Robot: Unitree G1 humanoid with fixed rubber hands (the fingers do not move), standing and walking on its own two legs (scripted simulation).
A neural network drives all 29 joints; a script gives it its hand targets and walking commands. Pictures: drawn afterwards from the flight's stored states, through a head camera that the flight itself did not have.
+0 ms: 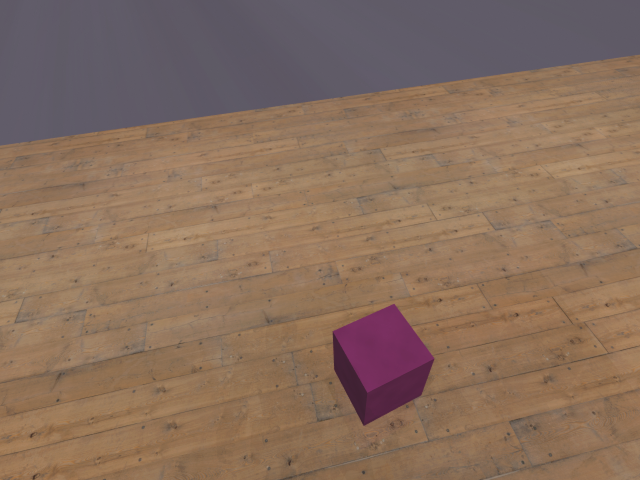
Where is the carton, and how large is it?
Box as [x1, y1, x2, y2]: [333, 304, 433, 425]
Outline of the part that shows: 394,304 333,331 334,369 363,425 420,395 433,361 433,357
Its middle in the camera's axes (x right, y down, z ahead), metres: +0.17 +0.38 +1.18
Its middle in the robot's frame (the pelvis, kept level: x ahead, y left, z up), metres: +0.60 -0.12 -0.65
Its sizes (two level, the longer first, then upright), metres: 0.210 0.200 0.250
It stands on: the floor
